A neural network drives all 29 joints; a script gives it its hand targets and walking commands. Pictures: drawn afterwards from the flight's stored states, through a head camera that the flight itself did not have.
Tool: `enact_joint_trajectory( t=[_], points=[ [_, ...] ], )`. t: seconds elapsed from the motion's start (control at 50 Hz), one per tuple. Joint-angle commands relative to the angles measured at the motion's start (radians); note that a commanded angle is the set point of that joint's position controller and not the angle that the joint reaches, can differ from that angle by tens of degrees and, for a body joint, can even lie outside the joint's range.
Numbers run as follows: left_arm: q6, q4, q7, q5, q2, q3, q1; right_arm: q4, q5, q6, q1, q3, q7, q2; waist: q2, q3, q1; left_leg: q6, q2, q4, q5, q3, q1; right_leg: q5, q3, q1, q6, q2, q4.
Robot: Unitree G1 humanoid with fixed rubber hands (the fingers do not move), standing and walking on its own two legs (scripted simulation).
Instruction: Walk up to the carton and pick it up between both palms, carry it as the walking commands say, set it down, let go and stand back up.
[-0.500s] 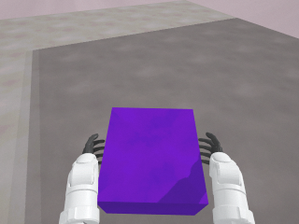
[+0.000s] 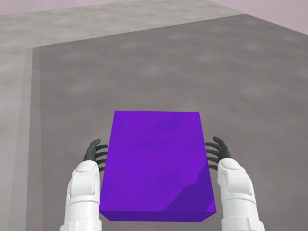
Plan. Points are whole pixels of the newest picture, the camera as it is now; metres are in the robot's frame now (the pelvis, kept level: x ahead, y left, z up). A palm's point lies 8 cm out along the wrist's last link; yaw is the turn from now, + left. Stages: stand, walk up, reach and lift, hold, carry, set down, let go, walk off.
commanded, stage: reach and lift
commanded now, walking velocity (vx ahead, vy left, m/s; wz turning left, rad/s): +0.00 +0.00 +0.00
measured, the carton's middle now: (156, 164) +0.32 +0.01 -0.04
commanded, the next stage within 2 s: hold in 0.18 s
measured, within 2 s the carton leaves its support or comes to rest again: neither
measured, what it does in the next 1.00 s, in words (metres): stands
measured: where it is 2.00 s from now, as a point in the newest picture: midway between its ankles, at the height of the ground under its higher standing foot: outside the picture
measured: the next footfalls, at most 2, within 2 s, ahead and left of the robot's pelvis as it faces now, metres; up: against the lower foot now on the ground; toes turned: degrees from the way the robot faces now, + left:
left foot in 2.00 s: -0.05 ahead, +0.07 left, +0.00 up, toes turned +3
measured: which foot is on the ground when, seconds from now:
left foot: down 0.00-1.00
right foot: down 0.00-1.00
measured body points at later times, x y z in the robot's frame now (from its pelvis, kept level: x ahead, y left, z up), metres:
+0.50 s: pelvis -0.01 +0.00 +0.00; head -0.05 +0.00 +0.45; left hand +0.28 +0.18 +0.03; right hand +0.28 -0.18 +0.03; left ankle +0.00 +0.13 -0.75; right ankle +0.00 -0.12 -0.75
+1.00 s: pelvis +0.00 +0.00 +0.00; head -0.05 +0.00 +0.45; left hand +0.28 +0.18 +0.03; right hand +0.28 -0.18 +0.03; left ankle +0.00 +0.13 -0.75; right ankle +0.00 -0.12 -0.75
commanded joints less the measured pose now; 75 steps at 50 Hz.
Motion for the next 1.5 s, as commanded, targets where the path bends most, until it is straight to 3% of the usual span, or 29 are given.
enact_joint_trajectory(
  t=[0.0,0.48,0.88,1.48],
  points=[
    [-0.051,-0.078,-0.292,-0.307,-0.865,-0.61,-0.559,-0.044,0.299,-0.037,-0.53,0.622,0.297,0.863,0.012,-0.267,-0.003,-0.012,-0.076,-0.015,0.234,0.046,0.059,0.254,-0.044,0.074,0.013,0.068,-0.007],
    [-0.05,-0.061,-0.297,-0.292,-0.876,-0.602,-0.566,-0.025,0.289,-0.033,-0.535,0.618,0.305,0.87,0.008,-0.215,-0.004,-0.002,-0.07,-0.018,0.122,0.052,0.029,0.142,-0.05,0.046,0.003,0.063,-0.007],
    [-0.053,-0.073,-0.3,-0.295,-0.889,-0.612,-0.547,-0.03,0.289,-0.035,-0.509,0.636,0.303,0.883,0.006,-0.231,-0.002,-0.005,-0.069,-0.018,0.185,0.05,0.053,0.201,-0.043,0.055,0.009,0.061,-0.004],
    [-0.055,-0.052,-0.306,-0.294,-0.9,-0.602,-0.561,-0.019,0.28,-0.042,-0.521,0.635,0.306,0.886,0.006,-0.227,-0.001,-0.004,-0.066,-0.021,0.166,0.056,0.052,0.183,-0.041,0.048,0.008,0.058,-0.003]
  ],
)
